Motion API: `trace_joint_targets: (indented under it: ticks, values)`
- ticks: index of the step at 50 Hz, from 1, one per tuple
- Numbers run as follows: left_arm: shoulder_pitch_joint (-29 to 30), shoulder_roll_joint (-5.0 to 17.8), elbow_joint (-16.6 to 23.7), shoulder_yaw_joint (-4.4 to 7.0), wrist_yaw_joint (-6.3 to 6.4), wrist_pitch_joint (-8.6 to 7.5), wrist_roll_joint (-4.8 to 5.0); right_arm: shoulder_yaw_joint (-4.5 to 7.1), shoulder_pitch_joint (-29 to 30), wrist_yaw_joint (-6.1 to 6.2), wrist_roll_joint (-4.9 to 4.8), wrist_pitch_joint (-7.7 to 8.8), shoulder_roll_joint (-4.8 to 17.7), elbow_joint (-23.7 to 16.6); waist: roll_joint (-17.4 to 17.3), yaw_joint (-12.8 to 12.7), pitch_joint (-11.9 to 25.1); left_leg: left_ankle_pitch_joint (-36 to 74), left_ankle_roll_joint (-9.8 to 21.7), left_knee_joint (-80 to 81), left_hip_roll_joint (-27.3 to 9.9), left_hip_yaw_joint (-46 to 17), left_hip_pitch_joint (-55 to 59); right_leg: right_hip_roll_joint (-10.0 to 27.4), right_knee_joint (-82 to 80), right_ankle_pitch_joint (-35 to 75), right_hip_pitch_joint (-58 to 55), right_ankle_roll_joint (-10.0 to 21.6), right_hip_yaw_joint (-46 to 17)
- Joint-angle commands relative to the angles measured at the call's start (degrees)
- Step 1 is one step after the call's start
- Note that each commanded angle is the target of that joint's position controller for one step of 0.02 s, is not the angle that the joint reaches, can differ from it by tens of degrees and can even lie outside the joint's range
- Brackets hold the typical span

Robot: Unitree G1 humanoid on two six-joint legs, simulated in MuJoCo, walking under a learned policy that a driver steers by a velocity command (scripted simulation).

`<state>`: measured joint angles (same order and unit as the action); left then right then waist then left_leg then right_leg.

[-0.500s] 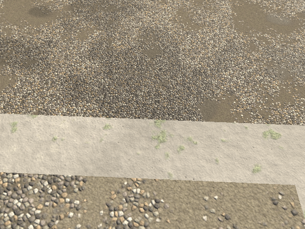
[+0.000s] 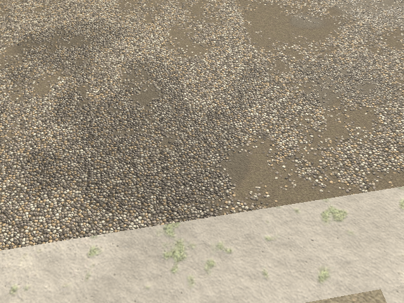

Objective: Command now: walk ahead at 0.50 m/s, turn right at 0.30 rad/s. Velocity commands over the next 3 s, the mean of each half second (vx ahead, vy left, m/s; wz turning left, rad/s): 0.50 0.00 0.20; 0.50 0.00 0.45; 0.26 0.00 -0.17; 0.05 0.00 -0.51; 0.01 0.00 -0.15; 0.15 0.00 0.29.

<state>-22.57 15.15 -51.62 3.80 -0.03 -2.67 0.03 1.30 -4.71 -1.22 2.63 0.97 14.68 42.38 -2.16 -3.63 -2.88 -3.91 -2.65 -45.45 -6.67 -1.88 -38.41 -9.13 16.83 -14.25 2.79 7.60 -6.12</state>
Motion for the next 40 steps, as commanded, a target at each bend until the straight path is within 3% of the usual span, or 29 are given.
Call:
trace_joint_targets:
  ticks: [1, 3, 4, 6, 7, 8, 9, 10, 11, 12, 13, 15, 16, 18, 22, 25, 27, 28, 32, 34, 36, 37, 38, 39, 40]
  values:
    - [-5.5, 7.1, 1.2, 1.04, 0.88, -0.53, -0.41, 0.29, 5.8, -0.27, -0.33, 1.28, 3.3, -4.9, 5.6, -1.9, 0.2, 4.0, 1.3, 5.3, 2.8, 3.5, -0.5, 15.2, -1.4, 30.9, -3.6, 5.9, -8.4]
    - [-6.5, 7.5, 0.7, 0.74, 1.17, -0.76, -0.97, 0.27, 7.5, -0.4, -0.39, 1.7, 3.3, -5.9, 5.9, -2.5, -0.3, 1.8, 3.1, 8.5, 4.0, 4.6, 0.8, 16.9, -0.1, 34.6, -6.3, 5.2, -8.0]
    - [-6.0, 7.2, 0.7, 0.4, 1.36, -0.81, -1.42, 0.37, 6.7, -0.12, -0.55, 1.75, 3.6, -5.9, 6.3, -1.6, -0.6, 0.1, 4.5, 9.6, 4.7, 4.8, 2.3, 17.9, 1.4, 39.4, -7.2, 4.6, -7.5]
    - [-2.9, 8.8, 1.7, 0.37, 1.8, -1.12, -1.52, 1.17, -0.2, 0.64, -0.18, 2.0, 5.4, -3.6, 7.3, 2.2, 1.8, -3.8, 7.2, 12.5, 7.7, 5.6, 12.5, 17.4, 7.6, 51.7, -6.3, 2.1, -5.1]
    - [-1.2, 9.7, 2.1, 0.43, 2.2, -0.74, -1.21, 1.82, -9.1, 1.2, -0.19, 2.39, 5.9, -0.7, 5.9, 6.3, 6.0, -2.1, 8.6, 15.9, 9.8, 6.6, 21.6, 15.6, 16.5, 54.6, -5.9, 1.1, -2.9]
    - [-1.0, 9.1, 2.6, 0.15, 2.16, -1.06, -0.85, 2.5, -18.6, 1.74, -0.42, 2.99, 7.1, 2.2, 4.5, 10.5, 10.5, 3.3, 10.6, 17.8, 6.3, 2.8, 35.0, 13.3, 28.4, 46.2, 1.1, -0.1, -0.4]
    - [-2.9, 5.5, 4.2, -0.62, 2.22, -1.72, -0.78, 3.33, -26.4, 2.1, -0.42, 3.05, 11.7, 3.1, -4.4, 11.7, 17.1, 12.1, 13.7, 16.8, -7.0, -14.3, 46.1, 7.7, 48.3, 17.5, 10.7, -2.1, 3.5]
    - [-11.8, 5.2, 3.8, -0.25, 1.45, -1.39, -0.05, 4.13, -23.9, 1.55, -2.51, 1.55, 14.1, 3.8, -16.8, 5.2, 22.1, 15.1, 22.4, 24.0, -14.9, -38.3, 53.6, -0.5, 62.2, -15.1, 25.3, -4.6, 2.7]
    - [-8.4, 7.7, 3.7, -0.21, 1.64, -0.93, -2.79, 3.84, -17.5, 0.94, -3.81, 0.54, 10.6, 1.7, -5.6, 4.9, 14.8, 2.0, 22.3, 26.0, -13.1, -36.1, 47.8, 4.3, 66.0, -12.2, 31.5, -4.6, 0.2]
    - [-1.5, 7.3, 5.5, -0.29, 1.27, -1.19, -3.13, 2.89, -13.7, 1.02, -3.05, 0.27, 7.1, 0.5, -1.4, 5.5, 8.0, -3.3, 21.7, 27.3, -10.7, -29.4, 40.9, 6.4, 65.6, -9.0, 34.4, -4.7, 1.1]
    - [2.3, 6.6, 7.2, -0.51, 0.94, -1.57, -2.67, 2.31, -12.4, 1.33, -1.74, 0.07, 5.5, 0.5, 1.7, 4.5, 4.1, -4.3, 20.1, 29.3, -8.2, -25.7, 35.4, 8.3, 62.4, -6.6, 35.1, -4.6, 1.5]
    - [3.6, 4.5, 8.7, -1.22, 0.59, -0.22, -2.86, 2.29, -13.4, 1.98, -1.17, 0.68, 5.6, 1.6, 1.0, 2.2, 2.0, -2.8, 17.6, 31.0, -3.3, -20.3, 27.9, 10.8, 54.8, -4.9, 32.3, -5.7, 1.7]
    - [3.5, 3.9, 9.1, -1.46, 0.59, 0.43, -2.96, 2.48, -14.7, 2.12, -1.43, 1.18, 6.1, 2.0, -0.1, 1.8, 2.1, -0.5, 17.4, 31.4, -2.2, -19.2, 26.6, 10.9, 52.6, -4.4, 31.5, -6.5, 2.4]
    - [5.2, 3.9, 10.5, -1.57, 0.69, 1.7, -3.06, 2.59, -17.2, 2.35, -2.15, 1.57, 6.9, 2.4, -0.8, 1.6, 3.1, 2.8, 18.2, 31.8, -0.7, -17.3, 25.9, 11.3, 48.8, -3.3, 32.0, -8.1, 3.8]
    - [12.5, 2.9, 13.6, -2.32, 1.18, 2.57, -2.34, 2.65, -20.3, 2.69, -2.61, 1.37, 7.6, 1.3, -1.1, 3.2, 1.8, 8.3, 17.7, 31.3, 0.8, -17.3, 25.6, 12.2, 40.3, 4.9, 35.2, -10.6, 4.9]
    - [17.1, 2.7, 15.2, -2.65, 1.54, 2.28, -1.78, 2.57, -22.5, 3.08, -2.72, 1.05, 7.3, 0.1, -1.0, 4.8, 2.5, 12.3, 15.9, 29.1, 1.1, -18.5, 27.8, 11.3, 35.3, 9.5, 35.5, -10.5, 4.5]
    - [19.2, 3.1, 16.0, -2.56, 1.68, 2.41, -1.13, 3.03, -24.4, 3.29, -3.22, 0.55, 7.7, -0.4, -2.2, 5.9, 2.7, 16.9, 15.6, 25.9, 1.2, -19.0, 30.8, 10.5, 30.7, 10.0, 36.2, -9.7, 4.6]
    - [20.5, 2.8, 17.0, -2.61, 2.04, 2.38, -1.01, 2.93, -26.0, 3.53, -4.06, 0.07, 7.4, -0.4, -1.7, 6.8, 3.4, 20.0, 15.2, 23.5, 1.4, -19.7, 33.3, 10.1, 30.0, 11.1, 37.1, -9.5, 4.6]
    - [24.3, 1.6, 19.6, -3.44, 1.77, 1.08, -0.4, 3.36, -26.0, 4.0, -2.28, -1.2, 8.2, -2.4, -3.0, 8.2, 3.0, 23.0, 16.1, 19.2, 1.1, -23.3, 34.7, 7.9, 24.3, 5.9, 35.6, -8.7, 4.7]
    - [21.7, 1.8, 19.5, -3.47, 1.7, 0.12, -0.16, 3.56, -23.0, 4.02, -2.02, -1.44, 8.6, -4.0, -3.8, 6.7, 3.1, 21.8, 15.4, 17.7, 1.9, -24.9, 30.7, 6.5, 19.6, 3.3, 27.3, -7.6, 4.5]
    - [12.5, 2.5, 17.3, -2.97, 1.52, -0.93, -0.87, 4.03, -19.1, 3.82, -2.83, -1.31, 9.6, -5.6, -3.6, 2.0, 6.1, 19.8, 13.1, 11.6, 4.6, -24.6, 25.2, 5.1, 11.2, 4.3, 12.0, -5.3, 4.6]
    - [5.5, 5.4, 16.3, -1.87, 2.19, -1.9, -1.5, 3.58, -17.7, 3.37, -3.92, -0.88, 7.7, -6.7, 1.3, -1.4, 10.6, 10.1, 10.4, -1.1, 7.9, -20.4, 18.9, 12.5, 7.8, 3.4, -0.7, -2.9, -3.0]
    - [0.6, 10.3, 16.9, -0.78, 2.81, -1.62, -1.24, 2.34, -22.1, 3.0, -4.96, -0.74, 2.3, -7.8, 13.8, -0.2, 17.5, -23.0, 7.2, -19.6, 15.5, -10.2, 7.1, 29.8, 5.9, 5.2, -14.5, 2.3, -24.6]
    - [1.8, 11.2, 16.0, 0.28, 2.62, -0.39, 0.39, 3.78, -23.6, 3.64, -3.2, -0.92, 8.3, -7.9, 17.2, 1.0, 16.0, -30.6, 6.7, -27.4, 15.3, -7.4, -1.2, 33.9, 4.6, 4.9, -11.0, 6.2, -35.4]
    - [3.9, 6.6, 16.3, -0.58, 2.18, 0.08, 0.81, 4.23, -19.8, 3.74, -1.8, -1.29, 9.6, -7.2, 9.2, 1.1, 9.4, -25.5, 5.9, -31.9, 13.4, -8.6, -3.5, 31.2, 4.5, 4.9, -4.5, 6.3, -30.6]
